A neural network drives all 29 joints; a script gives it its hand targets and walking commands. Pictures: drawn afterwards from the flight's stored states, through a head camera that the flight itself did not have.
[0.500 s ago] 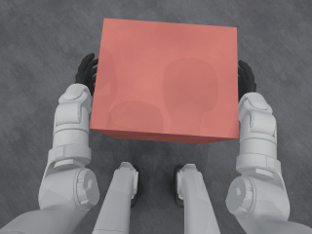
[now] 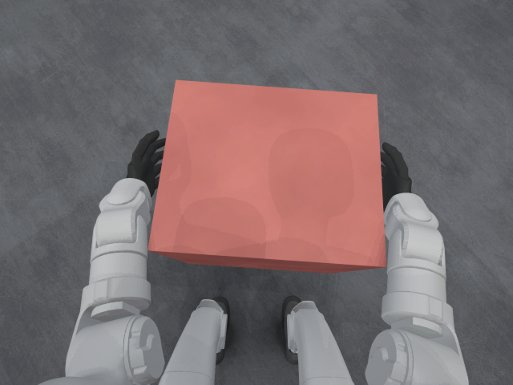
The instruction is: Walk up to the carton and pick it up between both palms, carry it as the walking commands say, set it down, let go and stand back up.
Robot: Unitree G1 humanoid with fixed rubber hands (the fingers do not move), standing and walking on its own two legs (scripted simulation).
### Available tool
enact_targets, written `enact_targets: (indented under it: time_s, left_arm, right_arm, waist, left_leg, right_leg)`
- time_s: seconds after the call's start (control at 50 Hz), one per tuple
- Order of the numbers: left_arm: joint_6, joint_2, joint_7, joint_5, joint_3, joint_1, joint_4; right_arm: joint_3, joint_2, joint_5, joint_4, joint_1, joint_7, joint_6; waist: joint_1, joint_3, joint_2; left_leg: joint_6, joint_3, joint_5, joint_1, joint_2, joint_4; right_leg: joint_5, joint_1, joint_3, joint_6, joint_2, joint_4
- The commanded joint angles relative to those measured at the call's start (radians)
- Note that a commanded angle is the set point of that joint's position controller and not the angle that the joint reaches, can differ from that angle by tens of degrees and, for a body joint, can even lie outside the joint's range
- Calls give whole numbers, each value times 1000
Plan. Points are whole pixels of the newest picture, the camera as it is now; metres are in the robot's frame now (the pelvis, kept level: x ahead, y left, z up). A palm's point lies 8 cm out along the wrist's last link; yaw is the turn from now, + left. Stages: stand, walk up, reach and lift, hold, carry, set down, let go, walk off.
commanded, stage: reach and lift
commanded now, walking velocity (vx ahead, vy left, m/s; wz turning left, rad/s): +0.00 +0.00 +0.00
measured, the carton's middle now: (266, 193) +0.40 -0.01 -0.13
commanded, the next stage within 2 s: none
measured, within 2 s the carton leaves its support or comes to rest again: neither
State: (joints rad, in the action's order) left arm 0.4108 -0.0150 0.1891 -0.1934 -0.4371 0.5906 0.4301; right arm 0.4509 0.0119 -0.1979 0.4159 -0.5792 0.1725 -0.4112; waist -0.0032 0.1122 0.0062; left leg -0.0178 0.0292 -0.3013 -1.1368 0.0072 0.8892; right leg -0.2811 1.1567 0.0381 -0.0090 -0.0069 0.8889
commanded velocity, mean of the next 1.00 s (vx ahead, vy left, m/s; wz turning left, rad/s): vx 0.00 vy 0.00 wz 0.00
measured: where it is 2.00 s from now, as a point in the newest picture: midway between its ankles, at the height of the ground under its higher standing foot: (255, 341)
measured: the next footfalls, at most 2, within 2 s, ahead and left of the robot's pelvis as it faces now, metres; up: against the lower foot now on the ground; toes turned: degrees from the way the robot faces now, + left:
none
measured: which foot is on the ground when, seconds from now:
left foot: down 0.00-1.00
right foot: down 0.00-1.00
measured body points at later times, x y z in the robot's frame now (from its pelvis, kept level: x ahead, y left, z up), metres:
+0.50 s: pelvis +0.02 +0.00 +0.05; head +0.15 +0.00 +0.48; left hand +0.38 +0.20 +0.01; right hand +0.38 -0.20 +0.01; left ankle +0.04 +0.13 -0.67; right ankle +0.06 -0.12 -0.67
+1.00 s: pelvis +0.04 +0.00 +0.08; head +0.08 +0.00 +0.52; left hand +0.35 +0.19 +0.08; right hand +0.35 -0.20 +0.08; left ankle +0.05 +0.13 -0.67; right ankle +0.06 -0.12 -0.67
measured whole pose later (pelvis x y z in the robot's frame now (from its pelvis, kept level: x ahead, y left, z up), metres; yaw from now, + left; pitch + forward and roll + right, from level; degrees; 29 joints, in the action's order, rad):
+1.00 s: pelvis +0.04 +0.00 +0.08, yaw +0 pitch +4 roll +0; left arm 0.55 0.01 0.19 -0.20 -0.31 0.27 0.27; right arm 0.32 -0.02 -0.20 0.25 -0.27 0.17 -0.57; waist 0.00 -0.01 0.01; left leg -0.02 0.04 -0.16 -0.26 -0.01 0.35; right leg -0.14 0.28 0.03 0.00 0.00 0.35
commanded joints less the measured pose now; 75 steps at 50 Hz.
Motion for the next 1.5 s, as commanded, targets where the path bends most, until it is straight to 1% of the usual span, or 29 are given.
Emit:
enact_targets:
  time_s: [0.0, 0.32, 0.54, 0.64, 0.88, 1.08, 1.28, 1.38, 1.48]
  left_arm:
    - [-19, 899, 224, 140, 585, 480, -33]
    - [-9, 885, 216, 125, 607, 363, -63]
    - [11, 885, 194, 124, 641, 269, -107]
    - [27, 876, 182, 125, 654, 229, -134]
    - [98, 840, 162, 139, 682, 156, -213]
    - [186, 786, 135, 159, 703, 85, -327]
    - [266, 724, 102, 173, 720, 16, -430]
    - [286, 706, 88, 179, 727, 9, -457]
    - [293, 701, 76, 183, 730, 11, -465]
  right_arm:
    - [-613, -923, 146, -20, -477, 217, 10]
    - [-631, -927, 138, -43, -357, 211, -4]
    - [-658, -906, 138, -95, -268, 202, -26]
    - [-671, -890, 141, -126, -231, 193, -44]
    - [-709, -862, 160, -213, -163, 166, -118]
    - [-732, -827, 171, -318, -92, 138, -205]
    - [-740, -775, 183, -413, -37, 108, -279]
    - [-739, -745, 184, -437, -28, 98, -295]
    - [-744, -729, 189, -446, -35, 94, -298]
  waist:
    - [0, 738, -18]
    - [-10, 589, -2]
    - [-10, 487, 3]
    - [-9, 429, 2]
    - [4, 300, -5]
    - [8, 187, -10]
    - [14, 86, -8]
    - [9, 53, 1]
    - [13, 48, 7]
  left_leg:
    - [31, -29, 300, 390, 120, -100]
    - [34, -15, 322, 592, 109, -273]
    - [31, 0, 370, 763, 97, -391]
    - [31, 3, 364, 827, 93, -442]
    - [27, 2, 339, 961, 89, -541]
    - [18, 4, 341, 1064, 91, -617]
    - [7, 1, 300, 1122, 84, -661]
    - [-1, -3, 279, 1132, 82, -671]
    - [-4, -4, 283, 1139, 82, -673]
  right_leg:
    - [296, -546, -17, 24, -113, -90]
    - [321, -737, -14, 27, -100, -259]
    - [350, -863, -13, 23, -99, -369]
    - [345, -917, -10, 22, -99, -420]
    - [327, -1056, -4, 11, -97, -528]
    - [334, -1154, 7, 2, -88, -605]
    - [290, -1188, 12, 3, -85, -650]
    - [270, -1191, 9, 6, -87, -658]
    - [271, -1194, 7, 9, -90, -656]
